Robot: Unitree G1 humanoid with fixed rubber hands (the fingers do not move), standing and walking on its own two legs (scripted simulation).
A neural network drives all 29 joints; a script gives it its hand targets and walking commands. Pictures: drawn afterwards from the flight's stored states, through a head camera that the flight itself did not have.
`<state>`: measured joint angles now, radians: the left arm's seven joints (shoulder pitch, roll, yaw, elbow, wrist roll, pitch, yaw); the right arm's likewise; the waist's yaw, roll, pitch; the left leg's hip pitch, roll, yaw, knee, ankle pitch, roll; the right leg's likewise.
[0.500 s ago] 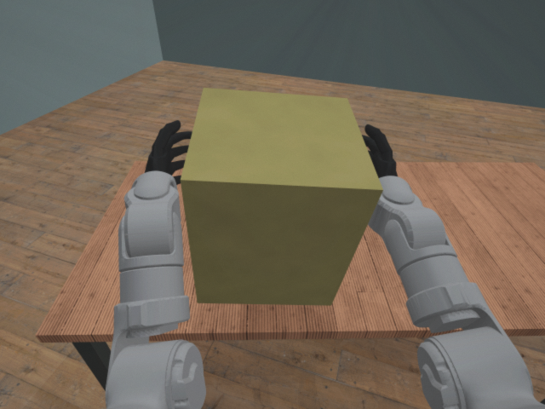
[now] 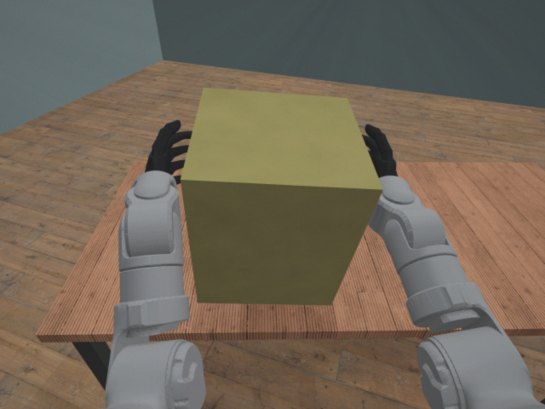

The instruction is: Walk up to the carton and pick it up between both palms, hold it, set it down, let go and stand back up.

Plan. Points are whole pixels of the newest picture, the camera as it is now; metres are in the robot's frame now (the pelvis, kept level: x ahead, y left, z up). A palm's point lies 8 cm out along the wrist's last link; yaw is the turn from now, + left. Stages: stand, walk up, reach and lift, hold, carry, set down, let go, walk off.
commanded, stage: hold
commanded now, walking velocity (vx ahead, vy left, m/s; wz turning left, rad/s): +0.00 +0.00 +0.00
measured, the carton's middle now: (270, 202) +0.38 +0.01 +0.17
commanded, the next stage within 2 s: none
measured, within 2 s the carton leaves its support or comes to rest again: neither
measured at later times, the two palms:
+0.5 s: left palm (166, 173) +0.36 +0.15 +0.23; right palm (383, 180) +0.37 -0.15 +0.21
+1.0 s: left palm (163, 176) +0.36 +0.16 +0.23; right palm (380, 180) +0.37 -0.14 +0.21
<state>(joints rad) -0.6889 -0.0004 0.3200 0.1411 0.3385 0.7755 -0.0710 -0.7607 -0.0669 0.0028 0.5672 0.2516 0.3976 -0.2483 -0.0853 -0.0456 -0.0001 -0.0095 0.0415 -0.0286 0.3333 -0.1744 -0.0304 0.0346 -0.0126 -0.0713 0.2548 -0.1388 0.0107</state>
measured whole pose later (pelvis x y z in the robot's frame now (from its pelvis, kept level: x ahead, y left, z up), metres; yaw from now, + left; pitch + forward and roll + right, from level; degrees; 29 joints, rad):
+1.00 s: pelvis +0.00 +0.00 +0.00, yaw +0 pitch -8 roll -1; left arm -0.67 0.00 0.29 0.12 0.32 0.78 -0.05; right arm -0.74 -0.08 0.00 0.53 0.26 0.40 -0.25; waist -0.08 -0.03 -0.01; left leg -0.03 0.04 -0.03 0.34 -0.18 -0.03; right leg 0.02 -0.01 -0.07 0.26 -0.14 0.01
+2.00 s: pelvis +0.00 +0.00 +0.00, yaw +0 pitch -8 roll -1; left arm -0.68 0.00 0.30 0.13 0.32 0.77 -0.05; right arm -0.75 -0.08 0.00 0.54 0.26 0.41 -0.25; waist -0.08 -0.02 0.00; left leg -0.01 0.05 -0.03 0.34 -0.18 -0.03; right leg 0.03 -0.01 -0.07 0.25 -0.14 0.01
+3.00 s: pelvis +0.00 +0.00 +0.00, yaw +0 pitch -8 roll -1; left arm -0.68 0.00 0.30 0.12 0.32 0.79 -0.06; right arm -0.75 -0.07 0.00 0.53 0.26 0.41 -0.25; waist -0.08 -0.03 0.00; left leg -0.02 0.04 -0.03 0.34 -0.18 -0.03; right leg 0.02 -0.01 -0.07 0.26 -0.14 0.01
